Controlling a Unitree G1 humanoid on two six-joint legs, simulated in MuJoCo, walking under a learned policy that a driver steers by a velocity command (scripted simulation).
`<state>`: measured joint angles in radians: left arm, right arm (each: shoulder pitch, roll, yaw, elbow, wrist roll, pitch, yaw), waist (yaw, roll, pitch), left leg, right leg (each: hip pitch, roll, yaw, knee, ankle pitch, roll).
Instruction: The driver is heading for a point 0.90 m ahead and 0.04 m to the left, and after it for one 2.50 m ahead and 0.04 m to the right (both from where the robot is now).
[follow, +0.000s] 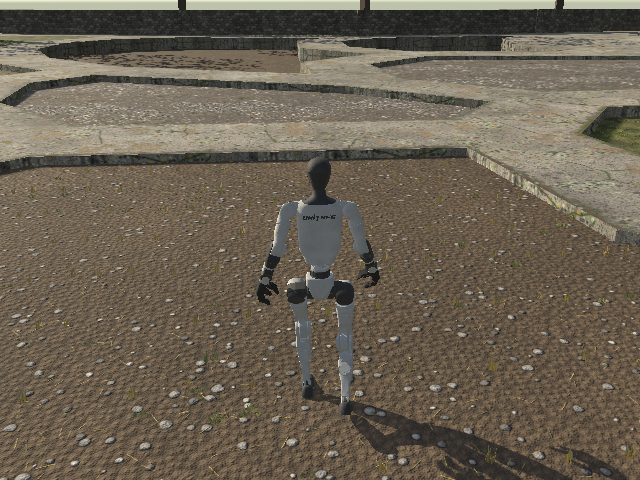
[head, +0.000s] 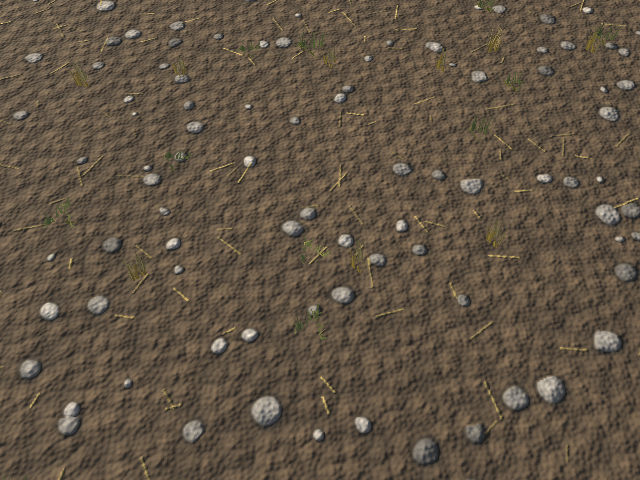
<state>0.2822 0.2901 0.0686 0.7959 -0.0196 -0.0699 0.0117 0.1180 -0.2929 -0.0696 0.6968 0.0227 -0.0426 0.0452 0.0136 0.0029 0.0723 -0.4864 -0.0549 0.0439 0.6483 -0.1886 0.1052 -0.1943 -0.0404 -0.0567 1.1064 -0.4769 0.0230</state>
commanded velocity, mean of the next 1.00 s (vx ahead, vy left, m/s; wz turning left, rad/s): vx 0.50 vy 0.00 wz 0.25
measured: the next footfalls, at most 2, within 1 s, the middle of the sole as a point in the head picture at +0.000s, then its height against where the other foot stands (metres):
right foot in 0.42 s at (388, 479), level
left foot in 0.90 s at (231, 403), level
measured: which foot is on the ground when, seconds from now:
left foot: down 0.00-0.42, up 0.44-0.88, down 0.90-1.00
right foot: up 0.00-0.40, down 0.42-0.90, up 0.92-1.00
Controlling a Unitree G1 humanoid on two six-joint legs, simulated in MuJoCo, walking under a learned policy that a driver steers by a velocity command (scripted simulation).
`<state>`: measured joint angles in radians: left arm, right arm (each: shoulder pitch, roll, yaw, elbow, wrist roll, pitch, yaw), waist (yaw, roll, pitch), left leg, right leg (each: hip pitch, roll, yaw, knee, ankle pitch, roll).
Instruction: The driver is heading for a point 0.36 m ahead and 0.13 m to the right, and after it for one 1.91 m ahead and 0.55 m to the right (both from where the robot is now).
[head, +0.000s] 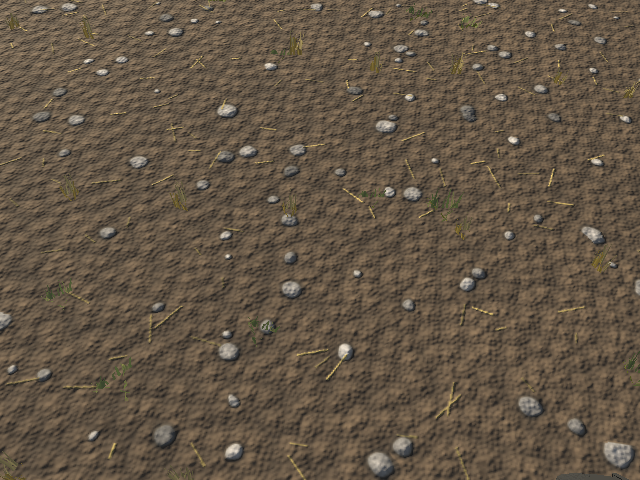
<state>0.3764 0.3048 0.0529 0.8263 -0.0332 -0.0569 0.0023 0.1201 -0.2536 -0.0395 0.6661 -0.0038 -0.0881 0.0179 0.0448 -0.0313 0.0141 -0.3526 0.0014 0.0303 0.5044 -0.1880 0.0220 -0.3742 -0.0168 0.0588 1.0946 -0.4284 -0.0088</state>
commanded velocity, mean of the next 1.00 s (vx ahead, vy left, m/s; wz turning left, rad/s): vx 0.27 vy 0.00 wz -0.48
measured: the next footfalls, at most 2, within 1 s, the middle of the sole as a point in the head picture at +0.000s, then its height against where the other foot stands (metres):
right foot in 0.40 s outside the picture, level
left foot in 0.88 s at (346, 473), level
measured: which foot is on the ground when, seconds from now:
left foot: down 0.00-0.40, up 0.42-0.86, down 0.88-1.00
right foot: up 0.00-0.38, down 0.40-1.00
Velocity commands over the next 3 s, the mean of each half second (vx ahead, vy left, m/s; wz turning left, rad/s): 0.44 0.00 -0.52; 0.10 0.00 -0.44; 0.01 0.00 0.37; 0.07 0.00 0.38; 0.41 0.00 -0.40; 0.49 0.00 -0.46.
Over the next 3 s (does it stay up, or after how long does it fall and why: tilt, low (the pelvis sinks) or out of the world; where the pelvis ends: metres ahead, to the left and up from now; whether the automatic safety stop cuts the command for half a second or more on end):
stays up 0.81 -0.22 -0.01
